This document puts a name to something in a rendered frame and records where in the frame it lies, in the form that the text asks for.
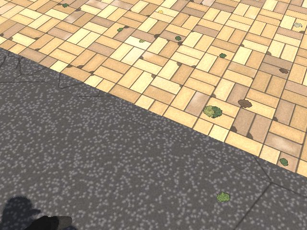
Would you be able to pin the left robot hand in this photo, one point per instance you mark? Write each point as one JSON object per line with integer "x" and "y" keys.
{"x": 50, "y": 223}

